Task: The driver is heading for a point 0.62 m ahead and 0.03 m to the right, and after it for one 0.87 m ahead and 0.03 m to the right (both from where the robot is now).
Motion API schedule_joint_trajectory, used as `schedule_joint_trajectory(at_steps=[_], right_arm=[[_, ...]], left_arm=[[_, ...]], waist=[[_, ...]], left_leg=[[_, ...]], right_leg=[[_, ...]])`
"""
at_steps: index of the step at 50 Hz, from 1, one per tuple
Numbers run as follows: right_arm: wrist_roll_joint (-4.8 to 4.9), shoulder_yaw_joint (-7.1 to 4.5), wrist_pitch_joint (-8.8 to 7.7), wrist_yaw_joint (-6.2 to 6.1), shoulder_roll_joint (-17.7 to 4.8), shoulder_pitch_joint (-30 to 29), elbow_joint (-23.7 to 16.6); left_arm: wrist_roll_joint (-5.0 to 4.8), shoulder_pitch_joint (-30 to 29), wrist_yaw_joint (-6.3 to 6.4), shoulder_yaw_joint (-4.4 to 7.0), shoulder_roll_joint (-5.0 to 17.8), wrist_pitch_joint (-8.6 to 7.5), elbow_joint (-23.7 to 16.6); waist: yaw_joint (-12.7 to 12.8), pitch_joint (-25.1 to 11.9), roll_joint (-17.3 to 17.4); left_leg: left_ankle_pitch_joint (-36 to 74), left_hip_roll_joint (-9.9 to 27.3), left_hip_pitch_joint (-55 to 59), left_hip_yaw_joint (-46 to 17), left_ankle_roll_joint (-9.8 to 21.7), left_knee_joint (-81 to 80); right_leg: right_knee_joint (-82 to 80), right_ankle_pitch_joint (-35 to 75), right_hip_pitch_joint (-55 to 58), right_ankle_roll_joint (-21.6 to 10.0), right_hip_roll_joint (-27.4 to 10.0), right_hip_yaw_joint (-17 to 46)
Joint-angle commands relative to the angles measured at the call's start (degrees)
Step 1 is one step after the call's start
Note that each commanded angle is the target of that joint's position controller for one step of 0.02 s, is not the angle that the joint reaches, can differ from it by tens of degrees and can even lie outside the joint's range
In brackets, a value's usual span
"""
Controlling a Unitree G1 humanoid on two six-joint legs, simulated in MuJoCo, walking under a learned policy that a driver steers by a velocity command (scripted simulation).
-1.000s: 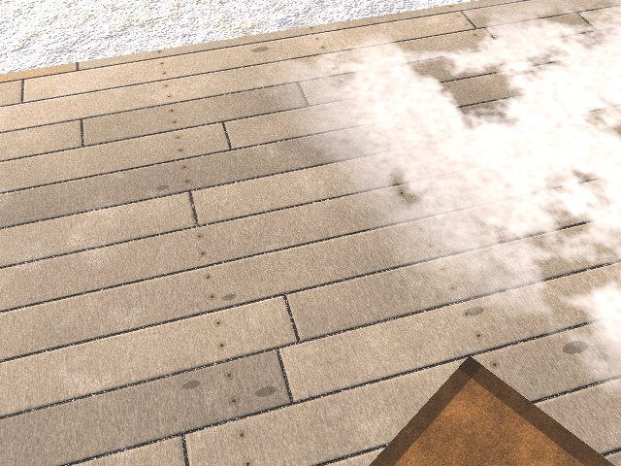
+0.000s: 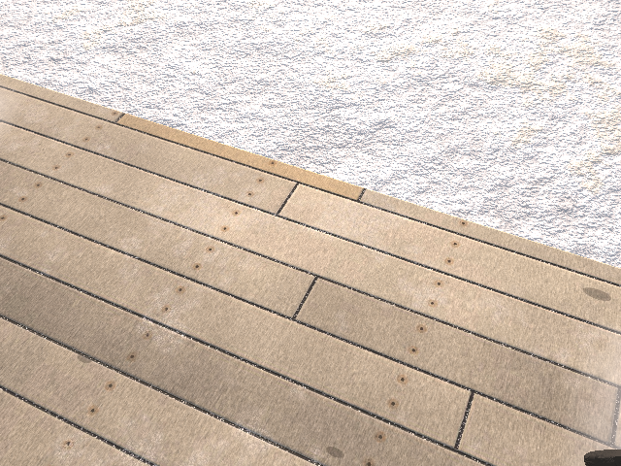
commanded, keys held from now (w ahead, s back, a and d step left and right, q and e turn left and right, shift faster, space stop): shift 1.00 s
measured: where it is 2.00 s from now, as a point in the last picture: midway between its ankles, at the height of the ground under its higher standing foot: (329, 397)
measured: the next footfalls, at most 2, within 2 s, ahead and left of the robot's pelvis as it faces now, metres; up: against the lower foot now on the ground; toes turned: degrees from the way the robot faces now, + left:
left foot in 0.16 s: +0.33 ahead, +0.06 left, +0.00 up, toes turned +6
right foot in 0.56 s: +0.38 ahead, -0.14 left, +0.00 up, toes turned +9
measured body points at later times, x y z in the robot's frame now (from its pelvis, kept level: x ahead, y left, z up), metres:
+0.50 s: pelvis +0.25 -0.02 +0.00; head +0.29 -0.02 +0.45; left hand +0.35 +0.24 -0.12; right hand +0.35 -0.27 -0.13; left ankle +0.29 +0.05 -0.74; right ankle +0.35 -0.16 -0.71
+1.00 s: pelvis +0.30 -0.06 +0.01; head +0.31 -0.06 +0.46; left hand +0.33 +0.20 -0.13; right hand +0.38 -0.30 -0.14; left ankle +0.29 +0.05 -0.74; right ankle +0.34 -0.14 -0.74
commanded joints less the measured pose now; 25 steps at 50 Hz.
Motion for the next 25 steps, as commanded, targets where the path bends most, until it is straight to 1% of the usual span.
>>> schedule_joint_trajectory(at_steps=[1,2,3,4,5,6,7,8,9,10,11,12,13,14,15,17,18,19,20,21,22,23,24,25], right_arm=[[-0.4,2.59,-1.0,1.34,3.6,-3.9,-6.2],[-0.54,2.56,-1.36,1.79,3.4,-5.0,-5.6],[-0.69,2.61,-1.66,1.98,3.3,-3.4,-4.7],[-0.93,2.42,-1.85,1.76,2.7,0.1,-3.1],[-1.47,1.9,-2.03,1.34,1.4,5.5,-1.2],[-1.95,1.13,-2.35,0.63,-0.3,13.7,1.8],[-2.51,0.36,-2.84,-0.46,-1.9,20.3,4.5],[-2.23,-0.66,-3.12,-1.77,-6.8,18.0,4.9],[-0.75,-1.67,-2.98,-2.09,-10.9,17.6,1.7],[1.77,-2.06,-2.4,-3.16,-9.5,18.2,0.4],[2.13,-1.4,-1.9,-4.3,-6.5,12.9,0.3],[2.19,-0.42,-1.77,-4.62,-3.2,9.7,1.0],[1.96,0.18,-1.79,-5.09,-1.6,7.9,1.5],[2.12,0.83,-2.07,-4.91,-0.1,8.8,2.7],[1.63,0.86,-2.55,-4.65,-0.3,9.6,3.6],[1.04,0.66,-3.38,-4.12,-0.3,9.5,4.8],[0.64,0.69,-3.5,-3.93,0.0,8.8,5.0],[0.55,0.8,-3.51,-3.75,0.5,8.4,5.2],[0.53,1.06,-3.39,-3.58,1.2,7.9,5.3],[0.52,0.97,-3.48,-3.25,1.0,8.6,6.0],[0.67,1.04,-3.31,-3.07,1.8,9.1,6.7],[0.76,1.05,-3.01,-3.0,2.0,9.7,7.1],[0.56,0.97,-2.53,-3.11,1.8,9.6,7.3],[0.59,0.93,-2.12,-3.28,1.4,9.7,7.5]], left_arm=[[-0.54,-9.4,-0.27,-0.53,2.6,-2.22,-4.6],[-0.89,-7.3,-0.14,-0.41,3.2,-2.33,-3.7],[-0.99,-5.3,0.07,-0.07,5.3,-2.22,-3.1],[-1.3,-4.3,0.45,0.32,7.1,-1.79,-2.9],[-1.7,-4.2,0.75,0.67,9.0,-1.2,-3.1],[-1.86,-4.6,1.06,0.58,9.2,-0.61,-3.2],[-2.24,-5.8,1.1,0.49,8.8,-0.22,-3.7],[-1.7,-1.2,0.59,-0.23,3.6,0.4,-4.9],[-2.88,9.2,1.2,-0.8,2.8,1.94,-6.0],[-2.29,4.6,1.64,-0.7,4.9,2.64,-6.7],[-2.39,1.9,1.61,-1.11,4.4,2.91,-7.0],[-0.82,-1.6,1.34,-1.14,4.2,3.12,-6.8],[-0.03,-2.0,1.02,-1.33,3.2,3.99,-6.6],[0.7,-1.4,1.07,-1.22,2.8,5.24,-5.7],[0.33,-0.5,0.97,-1.32,1.5,5.97,-5.8],[-0.1,-1.6,0.86,-1.63,-0.7,6.21,-5.7],[-0.24,-2.1,0.85,-1.63,-1.2,6.17,-5.7],[-0.43,-3.1,0.88,-1.66,-1.6,6.11,-5.9],[-0.66,-4.4,0.92,-1.76,-2.1,6.3,-5.8],[-0.95,-5.3,1.2,-1.91,-2.3,6.43,-6.3],[-0.96,-6.8,1.45,-1.84,-1.7,6.56,-6.2],[-0.73,-7.9,1.59,-1.7,-1.3,6.77,-6.2],[-0.7,-8.9,1.63,-1.57,-0.9,6.85,-6.1],[-0.61,-9.4,1.61,-1.54,-0.8,6.8,-6.2]], waist=[[-5.8,6.6,-6.3],[-4.7,6.5,-5.1],[-4.9,4.9,-6.0],[-6.4,2.8,-7.2],[-9.1,-1.0,-8.1],[-12.3,-5.2,-8.9],[-15.6,-7.9,-7.9],[-10.3,-10.8,5.4],[-6.0,-26.7,6.9],[-9.3,-32.1,0.0],[-7.0,-24.5,-1.8],[-5.1,-15.9,-5.1],[-3.1,-11.8,-5.0],[-2.0,-7.3,-5.7],[-1.2,-7.0,-3.3],[-0.6,-8.3,-3.1],[-0.3,-9.4,-2.7],[-0.3,-10.0,-1.9],[-0.5,-10.3,-2.0],[-1.0,-9.4,2.1],[-1.7,-8.5,2.8],[-2.4,-8.2,2.9],[-2.8,-7.8,2.8],[-3.0,-7.0,2.8]], left_leg=[[8.8,0.4,7.1,1.0,-0.1,-18.6],[11.7,-3.0,11.7,5.4,0.0,-23.8],[12.5,-5.6,16.9,7.3,0.6,-26.8],[11.9,-8.1,22.0,7.7,1.3,-28.5],[11.0,-9.5,28.4,6.4,2.7,-30.0],[12.6,-9.7,36.6,3.5,4.7,-31.4],[19.1,-7.8,44.4,0.4,6.2,-37.0],[53.9,5.0,55.3,-10.7,8.1,-33.5],[96.6,22.0,70.2,-31.7,17.8,-24.5],[87.0,21.6,68.6,-31.3,18.8,-30.3],[65.2,18.0,60.1,-27.9,17.7,-35.2],[52.2,13.7,50.2,-24.8,15.1,-38.9],[47.7,11.6,43.1,-22.7,14.1,-41.5],[50.8,9.6,33.3,-19.5,12.0,-44.2],[53.9,9.5,30.0,-17.6,12.2,-44.4],[54.0,7.4,28.1,-13.6,11.4,-45.1],[53.1,6.1,28.2,-12.1,10.5,-45.2],[51.8,5.0,28.1,-10.6,9.5,-45.2],[48.1,4.0,25.8,-9.5,8.3,-46.4],[47.4,4.9,24.9,-10.0,8.7,-46.0],[43.4,4.7,25.3,-10.2,8.1,-46.1],[36.8,4.4,25.2,-10.7,7.4,-46.4],[29.7,4.4,25.2,-11.7,6.9,-46.6],[25.1,4.9,24.6,-13.0,6.7,-46.1]], right_leg=[[-9.6,39.4,-10.5,-4.2,-11.1,0.4],[-9.1,44.5,-10.3,-3.7,-9.4,-1.4],[-5.7,52.7,-8.9,-3.8,-9.1,-1.8],[-0.8,60.3,-7.5,-4.0,-9.3,-1.8],[6.8,64.8,-6.3,-4.2,-10.5,-1.2],[17.3,64.1,-6.8,-4.2,-11.3,-0.6],[30.7,52.7,-10.1,-3.4,-9.4,-1.4],[52.9,-7.1,-21.9,-1.7,-0.3,-2.6],[72.5,-22.3,-30.6,-0.3,1.5,7.8],[73.2,-13.3,-32.6,0.0,0.2,14.5],[68.8,-8.6,-35.2,0.1,-1.7,13.9],[61.9,-7.2,-34.9,0.1,-3.7,13.5],[58.1,-7.0,-32.3,0.1,-4.1,13.6],[53.9,-6.1,-26.0,-0.1,-4.2,13.4],[50.3,-6.7,-22.9,-0.2,-3.9,13.4],[44.1,-5.0,-20.7,-0.2,-3.4,12.6],[40.9,-3.4,-20.2,-0.3,-2.9,12.0],[36.6,-0.9,-19.3,-0.6,-2.6,11.8],[33.9,2.0,-16.7,-0.8,-2.2,11.7],[29.9,3.5,-15.5,-1.0,-2.1,11.5],[27.6,4.9,-15.3,-1.1,-1.7,11.3],[25.7,5.7,-14.6,-1.1,-1.2,11.5],[23.7,5.5,-13.8,-1.2,-0.7,11.3],[21.1,6.1,-12.6,-1.5,-0.4,11.4]])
